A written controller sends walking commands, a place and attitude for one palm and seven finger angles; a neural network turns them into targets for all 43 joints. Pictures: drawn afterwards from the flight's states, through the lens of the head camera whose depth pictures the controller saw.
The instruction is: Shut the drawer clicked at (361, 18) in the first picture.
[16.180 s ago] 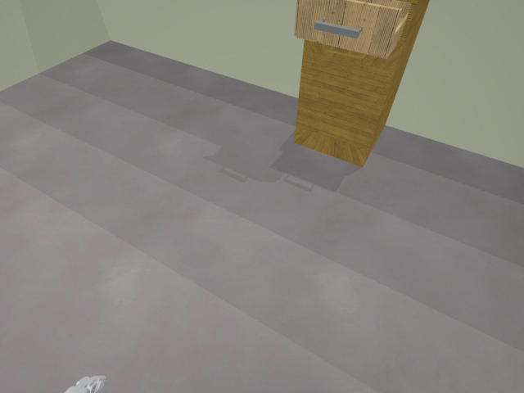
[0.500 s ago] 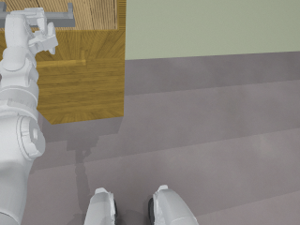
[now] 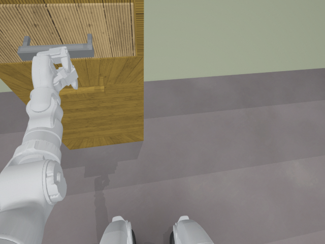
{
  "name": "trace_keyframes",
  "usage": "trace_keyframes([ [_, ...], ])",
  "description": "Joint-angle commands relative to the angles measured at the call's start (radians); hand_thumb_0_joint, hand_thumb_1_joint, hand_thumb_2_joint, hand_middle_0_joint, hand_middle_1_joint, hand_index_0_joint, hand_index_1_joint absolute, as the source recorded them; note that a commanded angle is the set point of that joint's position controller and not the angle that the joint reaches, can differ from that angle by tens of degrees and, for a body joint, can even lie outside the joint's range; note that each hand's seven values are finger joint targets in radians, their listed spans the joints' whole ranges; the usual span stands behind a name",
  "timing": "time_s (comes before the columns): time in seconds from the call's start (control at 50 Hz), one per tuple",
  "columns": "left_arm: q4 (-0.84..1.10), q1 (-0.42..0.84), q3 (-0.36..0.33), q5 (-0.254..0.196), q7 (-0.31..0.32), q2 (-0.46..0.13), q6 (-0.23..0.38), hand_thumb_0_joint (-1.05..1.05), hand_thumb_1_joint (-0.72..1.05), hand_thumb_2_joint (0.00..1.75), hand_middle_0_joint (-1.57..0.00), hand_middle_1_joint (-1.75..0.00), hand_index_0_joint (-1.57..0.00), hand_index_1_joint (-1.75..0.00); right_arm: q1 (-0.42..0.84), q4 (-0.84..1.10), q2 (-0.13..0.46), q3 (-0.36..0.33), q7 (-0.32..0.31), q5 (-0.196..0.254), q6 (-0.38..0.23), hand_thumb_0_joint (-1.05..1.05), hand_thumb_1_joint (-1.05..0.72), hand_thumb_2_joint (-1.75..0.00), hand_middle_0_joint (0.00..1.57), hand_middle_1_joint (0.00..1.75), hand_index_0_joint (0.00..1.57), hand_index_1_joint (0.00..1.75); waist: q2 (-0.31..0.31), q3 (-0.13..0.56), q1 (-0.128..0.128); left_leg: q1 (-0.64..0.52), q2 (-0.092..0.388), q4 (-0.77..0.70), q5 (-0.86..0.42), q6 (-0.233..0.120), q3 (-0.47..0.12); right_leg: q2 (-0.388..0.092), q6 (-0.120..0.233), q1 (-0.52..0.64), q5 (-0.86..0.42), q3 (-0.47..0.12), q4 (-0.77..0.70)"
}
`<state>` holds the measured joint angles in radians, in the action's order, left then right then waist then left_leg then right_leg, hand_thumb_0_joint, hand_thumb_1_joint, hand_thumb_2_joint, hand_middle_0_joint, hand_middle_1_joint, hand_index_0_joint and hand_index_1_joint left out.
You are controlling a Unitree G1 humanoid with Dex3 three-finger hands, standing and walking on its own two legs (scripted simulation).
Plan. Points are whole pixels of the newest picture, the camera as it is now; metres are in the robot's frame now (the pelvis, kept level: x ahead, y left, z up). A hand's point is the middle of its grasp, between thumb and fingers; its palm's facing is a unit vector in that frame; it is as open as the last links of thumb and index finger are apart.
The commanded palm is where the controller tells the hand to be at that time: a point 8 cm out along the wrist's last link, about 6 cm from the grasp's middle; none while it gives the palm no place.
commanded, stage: draw the hand back to the body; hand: left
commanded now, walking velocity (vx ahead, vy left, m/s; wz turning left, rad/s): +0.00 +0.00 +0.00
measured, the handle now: (58, 45) +0.60 +0.22 +0.08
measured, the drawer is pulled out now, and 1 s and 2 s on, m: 0.00 0.00 0.00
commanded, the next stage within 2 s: step back with the hand held close in 1.44 s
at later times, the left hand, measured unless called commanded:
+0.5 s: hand (49, 98) +0.40 +0.19 +0.13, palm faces +0.08 -1.00 -0.03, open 3.3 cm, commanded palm +0.35 +0.24 +0.14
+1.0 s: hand out of the picture +0.27 +0.21 +0.20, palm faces +0.34 -0.89 -0.31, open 3.3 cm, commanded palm +0.21 +0.25 +0.21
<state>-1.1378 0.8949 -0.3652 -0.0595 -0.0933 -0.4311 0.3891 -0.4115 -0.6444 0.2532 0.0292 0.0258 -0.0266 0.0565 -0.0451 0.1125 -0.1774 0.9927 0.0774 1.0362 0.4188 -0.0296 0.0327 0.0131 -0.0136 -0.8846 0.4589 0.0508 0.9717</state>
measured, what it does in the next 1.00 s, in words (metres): rises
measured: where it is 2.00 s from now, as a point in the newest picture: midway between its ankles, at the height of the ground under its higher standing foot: outside the picture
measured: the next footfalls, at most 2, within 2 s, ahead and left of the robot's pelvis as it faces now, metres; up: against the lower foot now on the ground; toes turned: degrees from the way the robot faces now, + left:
none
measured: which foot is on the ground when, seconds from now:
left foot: down 0.00-1.00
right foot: down 0.00-1.00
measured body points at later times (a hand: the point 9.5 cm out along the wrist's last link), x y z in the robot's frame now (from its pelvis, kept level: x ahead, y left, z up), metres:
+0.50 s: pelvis +0.04 -0.02 +0.04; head +0.08 -0.02 +0.49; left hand +0.39 +0.24 +0.14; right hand +0.17 -0.26 -0.07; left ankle +0.03 +0.10 -0.67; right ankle +0.00 -0.14 -0.67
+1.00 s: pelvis +0.03 -0.02 +0.08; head +0.02 -0.05 +0.52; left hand +0.24 +0.25 +0.21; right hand +0.23 -0.23 -0.01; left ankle +0.03 +0.10 -0.67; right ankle +0.00 -0.14 -0.67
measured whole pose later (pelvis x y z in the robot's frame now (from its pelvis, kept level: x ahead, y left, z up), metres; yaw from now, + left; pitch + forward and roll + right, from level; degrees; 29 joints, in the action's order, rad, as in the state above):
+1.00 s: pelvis +0.03 -0.02 +0.08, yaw +2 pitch -3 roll +0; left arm 0.14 -0.23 -0.17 -0.07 0.09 -0.29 0.06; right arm -0.16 -0.60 0.23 0.05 -0.08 0.01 -0.01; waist -0.07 -0.02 0.04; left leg 0.13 0.03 0.40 0.21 0.00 0.06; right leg -0.01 0.01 -0.05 0.27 0.04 0.38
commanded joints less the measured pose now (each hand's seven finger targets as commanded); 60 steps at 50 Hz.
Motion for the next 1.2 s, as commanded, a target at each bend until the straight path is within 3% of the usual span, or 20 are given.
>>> trace_keyframes([
  [0.0, 0.231, 0.446, -0.008, -0.023, -0.001, -0.192, 0.091, 0.0, 0.9, 0.9, -1.4, -1.6, -1.4, -1.6, -0.152, 0.044, 0.183, -0.075, -0.014, -0.001, -0.008, 0.0, -0.9, -0.9, 0.2, 0.3, 0.2, 0.3, -0.082, 0.428, -0.011, -0.5, -0.038, -0.097, -0.34, 0.004, -0.085, 0.055, 0.034, 0.05, -0.279, 0.005, -0.117],
  [0.04, 0.226, 0.44, 0.006, -0.019, -0.008, -0.176, 0.097, 0.0, 0.9, 0.9, -1.4, -1.6, -1.4, -1.6, -0.146, 0.037, 0.178, -0.078, -0.014, 0.0, -0.003, 0.0, -0.9, -0.9, 0.2, 0.3, 0.2, 0.3, -0.096, 0.44, -0.013, -0.515, -0.037, -0.089, -0.374, 0.007, -0.084, 0.052, 0.032, 0.047, -0.309, 0.005, -0.109],
  [0.08, 0.322, 0.324, -0.041, -0.036, -0.021, -0.22, 0.1, 0.0, 0.9, 0.9, -1.4, -1.6, -1.4, -1.6, -0.131, 0.073, 0.182, -0.084, -0.012, 0.007, 0.005, 0.0, -0.9, -0.9, 0.2, 0.3, 0.2, 0.3, -0.117, 0.536, 0.048, -0.569, -0.042, -0.11, -0.444, 0.01, -0.073, 0.053, 0.037, 0.147, -0.376, 0.001, -0.112],
  [0.14, 0.512, 0.117, -0.01, -0.08, -0.049, -0.162, 0.07, 0.0, 0.9, 0.9, -1.4, -1.6, -1.4, -1.6, -0.093, 0.122, 0.16, -0.088, -0.007, 0.03, 0.013, 0.0, -0.9, -0.9, 0.2, 0.3, 0.2, 0.3, -0.118, 0.615, 0.094, -0.652, -0.043, -0.131, -0.605, 0.01, -0.057, 0.056, 0.035, 0.278, -0.528, 0.001, -0.129],
  [0.2, 0.618, -0.075, 0.001, -0.124, -0.055, -0.128, 0.004, 0.0, 0.9, 0.9, -1.4, -1.6, -1.4, -1.6, -0.057, 0.153, 0.155, -0.087, -0.013, 0.05, 0.012, 0.0, -0.9, -0.9, 0.2, 0.3, 0.2, 0.3, -0.031, 0.52, 0.11, -0.606, -0.049, -0.174, -0.589, -0.003, -0.034, 0.056, 0.03, 0.386, -0.601, 0.0, -0.172],
  [0.26, 0.707, -0.122, 0.028, -0.148, -0.049, -0.094, -0.045, 0.0, 0.9, 0.9, -1.4, -1.6, -1.4, -1.6, -0.012, 0.161, 0.149, -0.084, -0.026, 0.065, 0.004, 0.0, -0.9, -0.9, 0.2, 0.3, 0.2, 0.3, 0.005, 0.388, 0.098, -0.579, -0.054, -0.223, -0.497, -0.01, -0.018, 0.051, 0.021, 0.411, -0.586, -0.001, -0.221],
  [0.28, 0.741, -0.131, 0.028, -0.152, -0.046, -0.097, -0.051, 0.0, 0.9, 0.9, -1.4, -1.6, -1.4, -1.6, -0.002, 0.161, 0.15, -0.084, -0.032, 0.067, 0.0, 0.0, -0.9, -0.9, 0.2, 0.3, 0.2, 0.3, 0.024, 0.372, 0.095, -0.587, -0.054, -0.236, -0.481, -0.01, -0.019, 0.049, 0.02, 0.42, -0.575, -0.002, -0.233],
  [0.32, 0.836, -0.139, 0.058, -0.153, -0.045, -0.075, -0.045, 0.0, 0.9, 0.9, -1.4, -1.6, -1.4, -1.6, 0.03, 0.166, 0.14, -0.08, -0.04, 0.068, -0.016, 0.0, -0.9, -0.9, 0.2, 0.3, 0.2, 0.3, -0.06, 0.379, 0.097, -0.651, -0.058, -0.249, -0.493, -0.009, -0.016, 0.043, 0.023, 0.429, -0.575, -0.008, -0.245],
  [0.38, 0.877, -0.242, 0.092, -0.173, -0.063, -0.029, -0.056, 0.0, 0.9, 0.9, -1.4, -1.6, -1.4, -1.6, 0.069, 0.167, 0.135, -0.075, -0.046, 0.071, -0.04, 0.0, -0.9, -0.9, 0.2, 0.3, 0.2, 0.3, -0.028, 0.334, 0.104, -0.69, -0.056, -0.275, -0.496, -0.007, -0.026, 0.041, 0.024, 0.445, -0.569, 0.002, -0.27],
  [0.5, 0.939, -0.381, 0.069, -0.21, -0.113, -0.049, -0.133, 0.0, 0.9, 0.9, -1.4, -1.6, -1.4, -1.6, 0.167, 0.204, 0.137, -0.058, -0.062, 0.083, -0.069, 0.0, -0.9, -0.9, 0.2, 0.3, 0.2, 0.3, 0.022, 0.225, 0.137, -0.667, -0.074, -0.335, -0.375, -0.012, -0.023, 0.029, 0.026, 0.504, -0.517, -0.003, -0.322],
  [0.54, 1.011, -0.422, 0.057, -0.22, -0.121, -0.054, -0.152, 0.0, 0.9, 0.9, -1.4, -1.6, -1.4, -1.6, 0.202, 0.225, 0.13, -0.052, -0.068, 0.085, -0.08, 0.0, -0.9, -0.9, 0.2, 0.3, 0.2, 0.3, 0.008, 0.243, 0.157, -0.692, -0.076, -0.357, -0.378, -0.009, -0.022, 0.022, 0.027, 0.536, -0.517, -0.004, -0.332],
  [0.56, 1.128, -0.446, 0.101, -0.099, -0.014, -0.112, -0.161, 0.0, 0.9, 0.9, -1.4, -1.6, -1.4, -1.6, 0.277, 0.237, 0.109, -0.051, -0.083, 0.081, -0.075, 0.0, -0.9, -0.9, 0.2, 0.3, 0.2, 0.3, 0.011, 0.236, 0.192, -0.766, -0.08, -0.406, -0.367, -0.008, 0.002, -0.002, 0.034, 0.554, -0.482, -0.042, -0.406],
  [0.6, 1.162, -0.543, 0.155, -0.071, 0.077, -0.037, -0.206, 0.0, 0.9, 0.9, -1.4, -1.6, -1.4, -1.6, 0.29, 0.231, 0.106, -0.043, -0.1, 0.075, -0.076, 0.0, -0.9, -0.9, 0.2, 0.3, 0.2, 0.3, 0.017, 0.161, 0.177, -0.789, -0.073, -0.459, -0.339, -0.008, 0.001, -0.004, 0.03, 0.577, -0.441, -0.038, -0.458],
  [0.68, 1.241, -0.624, 0.149, -0.033, 0.157, -0.033, -0.253, 0.0, 0.9, 0.9, -1.4, -1.6, -1.4, -1.6, 0.324, 0.214, 0.101, -0.031, -0.118, 0.066, -0.076, 0.0, -0.9, -0.9, 0.2, 0.3, 0.2, 0.3, 0.031, 0.096, 0.181, -0.863, -0.066, -0.54, -0.354, -0.009, -0.001, -0.006, 0.028, 0.639, -0.439, -0.028, -0.524],
  [0.7, 1.26, -0.636, 0.136, -0.031, 0.165, -0.052, -0.257, 0.0, 0.9, 0.9, -1.4, -1.6, -1.4, -1.6, 0.329, 0.209, 0.104, -0.03, -0.122, 0.061, -0.079, 0.0, -0.9, -0.9, 0.2, 0.3, 0.2, 0.3, 0.051, 0.089, 0.185, -0.876, -0.07, -0.558, -0.349, -0.012, 0.0, -0.003, 0.026, 0.656, -0.431, -0.031, -0.552],
  [0.76, 1.347, -0.706, 0.137, -0.02, 0.185, -0.035, -0.266, 0.0, 0.9, 0.9, -1.4, -1.6, -1.4, -1.6, 0.349, 0.206, 0.09, -0.022, -0.125, 0.052, -0.091, 0.0, -0.9, -0.9, 0.2, 0.3, 0.2, 0.3, -0.004, 0.074, 0.194, -0.936, -0.069, -0.602, -0.369, -0.009, 0.003, -0.009, 0.029, 0.705, -0.435, -0.029, -0.585],
  [0.8, 1.366, -0.775, 0.117, -0.018, 0.19, -0.049, -0.269, 0.0, 0.9, 0.9, -1.4, -1.6, -1.4, -1.6, 0.36, 0.2, 0.094, -0.023, -0.125, 0.046, -0.097, 0.0, -0.9, -0.9, 0.2, 0.3, 0.2, 0.3, 0.034, 0.043, 0.203, -0.947, -0.07, -0.63, -0.367, -0.009, 0.005, 0.0, 0.027, 0.718, -0.421, -0.027, -0.623],
  [0.84, 1.433, -0.816, 0.123, -0.017, 0.192, -0.032, -0.267, 0.0, 0.9, 0.9, -1.4, -1.6, -1.4, -1.6, 0.367, 0.202, 0.085, -0.019, -0.122, 0.042, -0.104, 0.0, -0.9, -0.9, 0.2, 0.3, 0.2, 0.3, -0.004, 0.03, 0.205, -0.97, -0.07, -0.649, -0.387, -0.006, 0.005, -0.005, 0.029, 0.745, -0.437, -0.025, -0.635],
  [0.9, 1.487, -0.94, 0.094, -0.016, 0.193, -0.042, -0.266, 0.0, 0.9, 0.9, -1.4, -1.6, -1.4, -1.6, 0.374, 0.198, 0.087, -0.024, -0.117, 0.034, -0.115, 0.0, -0.9, -0.9, 0.2, 0.3, 0.2, 0.3, 0.016, 0.017, 0.217, -0.992, -0.07, -0.661, -0.415, -0.005, 0.008, 0.002, 0.027, 0.765, -0.456, -0.024, -0.662],
  [1.18, 1.775, -1.308, -0.016, -0.017, 0.201, -0.06, -0.22, 0.0, 0.9, 0.9, -1.4, -1.6, -1.4, -1.6, 0.369, 0.205, 0.07, -0.042, -0.107, 0.021, -0.17, 0.0, -0.9, -0.9, 0.2, 0.3, 0.2, 0.3, 0.009, -0.05, 0.239, -0.986, -0.068, -0.662, -0.41, -0.002, 0.009, -0.003, 0.021, 0.775, -0.43, -0.021, -0.694],
])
